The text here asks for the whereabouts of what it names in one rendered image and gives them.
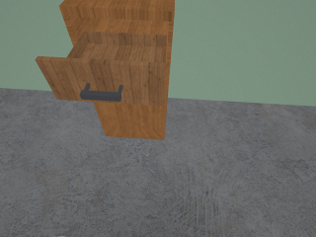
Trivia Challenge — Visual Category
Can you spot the drawer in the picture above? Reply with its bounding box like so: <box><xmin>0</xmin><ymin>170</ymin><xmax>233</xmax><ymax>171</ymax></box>
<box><xmin>35</xmin><ymin>31</ymin><xmax>167</xmax><ymax>106</ymax></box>

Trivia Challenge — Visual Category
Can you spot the cabinet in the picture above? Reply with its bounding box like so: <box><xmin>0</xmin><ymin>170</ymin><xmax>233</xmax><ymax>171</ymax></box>
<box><xmin>59</xmin><ymin>0</ymin><xmax>175</xmax><ymax>140</ymax></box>

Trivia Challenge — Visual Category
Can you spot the handle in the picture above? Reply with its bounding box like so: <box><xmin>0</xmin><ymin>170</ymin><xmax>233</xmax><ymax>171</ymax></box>
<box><xmin>79</xmin><ymin>83</ymin><xmax>123</xmax><ymax>102</ymax></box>

